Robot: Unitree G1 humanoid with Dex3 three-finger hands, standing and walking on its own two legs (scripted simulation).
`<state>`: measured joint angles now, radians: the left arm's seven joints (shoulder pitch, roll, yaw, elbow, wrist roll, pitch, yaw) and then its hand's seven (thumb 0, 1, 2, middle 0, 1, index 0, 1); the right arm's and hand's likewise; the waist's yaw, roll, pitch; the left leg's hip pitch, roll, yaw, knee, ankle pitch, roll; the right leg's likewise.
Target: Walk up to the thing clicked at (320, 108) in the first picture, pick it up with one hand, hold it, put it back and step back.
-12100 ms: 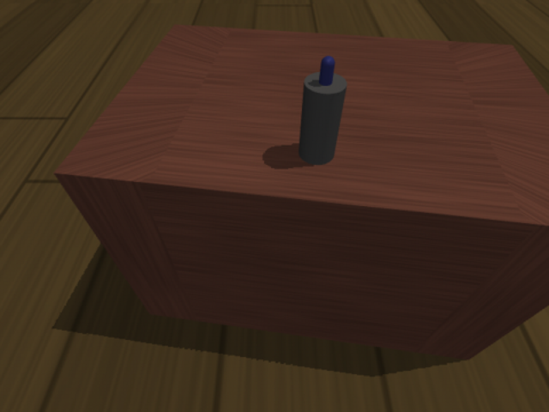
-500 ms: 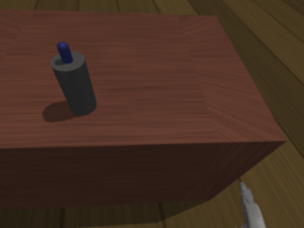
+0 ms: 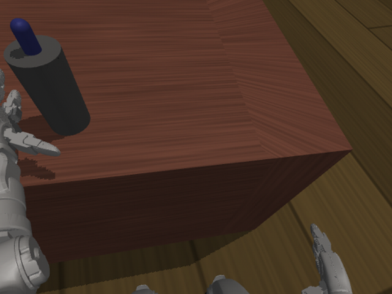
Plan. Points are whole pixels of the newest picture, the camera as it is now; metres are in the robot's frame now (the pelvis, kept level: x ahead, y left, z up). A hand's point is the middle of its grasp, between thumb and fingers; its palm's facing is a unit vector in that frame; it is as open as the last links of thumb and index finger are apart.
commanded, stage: close in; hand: left
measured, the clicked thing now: (49, 81) +0.50 +0.23 +0.14
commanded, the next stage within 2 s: rest palm in 0.30 s
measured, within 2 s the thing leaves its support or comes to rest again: leaves its support in 1.90 s
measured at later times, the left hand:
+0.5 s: hand (54, 117) +0.45 +0.22 +0.09, palm faces +0.19 -0.98 +0.03, open 17.7 cm
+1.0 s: hand (50, 103) +0.48 +0.23 +0.10, palm faces +0.23 -0.97 +0.02, open 16.2 cm
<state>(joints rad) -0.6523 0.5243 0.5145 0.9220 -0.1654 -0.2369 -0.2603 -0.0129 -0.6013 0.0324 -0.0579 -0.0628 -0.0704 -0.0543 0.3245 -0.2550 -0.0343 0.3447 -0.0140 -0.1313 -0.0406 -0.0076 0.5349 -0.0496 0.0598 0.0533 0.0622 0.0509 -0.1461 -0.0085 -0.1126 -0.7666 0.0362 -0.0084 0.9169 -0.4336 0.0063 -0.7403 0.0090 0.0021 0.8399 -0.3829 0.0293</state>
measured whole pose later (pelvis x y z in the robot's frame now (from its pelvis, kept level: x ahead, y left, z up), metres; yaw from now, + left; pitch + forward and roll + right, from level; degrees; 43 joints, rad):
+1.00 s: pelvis -0.01 -0.01 -0.01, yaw +0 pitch +16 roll -2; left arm -0.81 0.51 0.43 1.04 -0.11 -0.24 -0.10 -0.01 -0.61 0.07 -0.38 -0.23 -0.40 -0.21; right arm 0.36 -0.24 -0.04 0.17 -0.01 -0.06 0.00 -0.01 0.51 -0.05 0.06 0.05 0.06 0.05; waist -0.15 -0.01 -0.11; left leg -0.80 0.03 -0.01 0.95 -0.43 0.00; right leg -0.79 0.00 0.00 0.89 -0.40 0.02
